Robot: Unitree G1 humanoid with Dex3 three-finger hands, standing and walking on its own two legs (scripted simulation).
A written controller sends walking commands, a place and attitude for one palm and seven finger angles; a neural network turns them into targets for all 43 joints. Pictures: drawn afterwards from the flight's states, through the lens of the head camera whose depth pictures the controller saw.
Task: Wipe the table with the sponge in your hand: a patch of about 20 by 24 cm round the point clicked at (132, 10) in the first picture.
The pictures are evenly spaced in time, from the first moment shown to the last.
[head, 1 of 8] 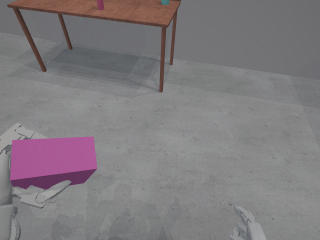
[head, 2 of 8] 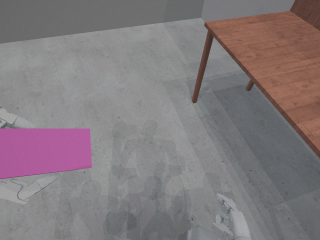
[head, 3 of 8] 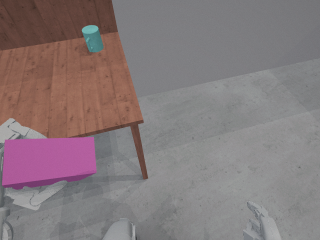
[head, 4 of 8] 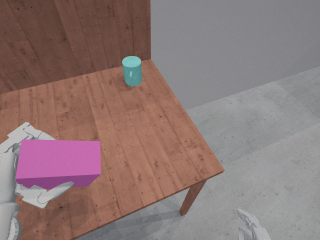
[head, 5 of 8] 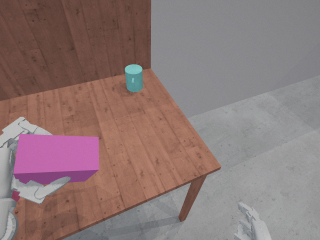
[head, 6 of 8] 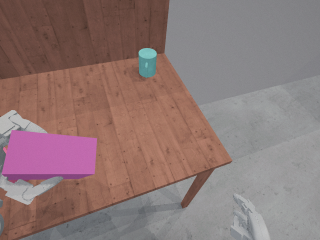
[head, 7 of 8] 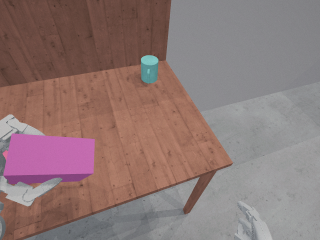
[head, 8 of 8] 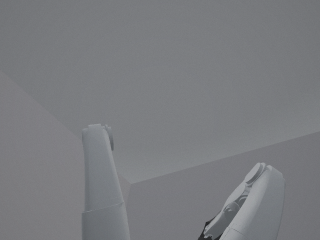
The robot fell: yes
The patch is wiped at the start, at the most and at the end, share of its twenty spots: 0.00 0.00 0.00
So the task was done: no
